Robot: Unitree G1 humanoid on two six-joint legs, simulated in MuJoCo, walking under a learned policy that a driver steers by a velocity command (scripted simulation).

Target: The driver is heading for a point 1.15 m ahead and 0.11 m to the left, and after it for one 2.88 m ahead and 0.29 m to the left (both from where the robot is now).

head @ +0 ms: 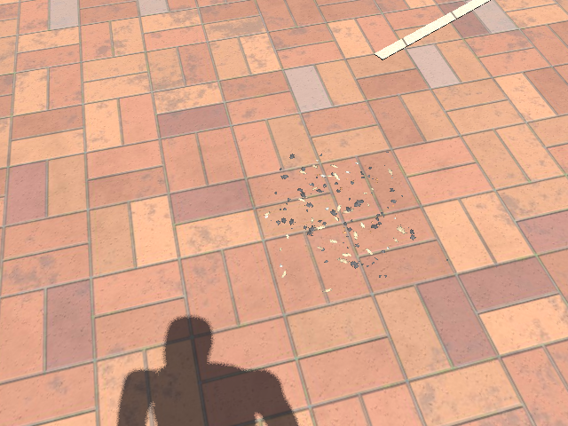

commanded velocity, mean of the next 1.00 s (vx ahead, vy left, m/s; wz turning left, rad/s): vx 0.36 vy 0.00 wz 0.40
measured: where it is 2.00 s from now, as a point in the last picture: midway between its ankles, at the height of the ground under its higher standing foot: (231, 256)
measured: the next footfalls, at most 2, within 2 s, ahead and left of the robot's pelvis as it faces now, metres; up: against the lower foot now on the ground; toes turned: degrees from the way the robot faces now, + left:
right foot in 0.48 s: +0.29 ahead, -0.14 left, +0.00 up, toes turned +21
left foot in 0.96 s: +0.47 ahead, +0.15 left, +0.00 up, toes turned +25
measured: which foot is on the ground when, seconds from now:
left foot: down 0.00-0.48, up 0.50-0.94, down 0.96-1.00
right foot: up 0.00-0.46, down 0.48-0.96, up 0.98-1.00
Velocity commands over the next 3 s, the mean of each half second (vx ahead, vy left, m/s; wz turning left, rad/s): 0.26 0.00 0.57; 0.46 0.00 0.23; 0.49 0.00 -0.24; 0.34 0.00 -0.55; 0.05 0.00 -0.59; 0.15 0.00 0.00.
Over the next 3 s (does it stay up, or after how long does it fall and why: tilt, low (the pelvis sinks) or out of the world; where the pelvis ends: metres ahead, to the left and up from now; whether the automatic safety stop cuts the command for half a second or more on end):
stays up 0.93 0.15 0.02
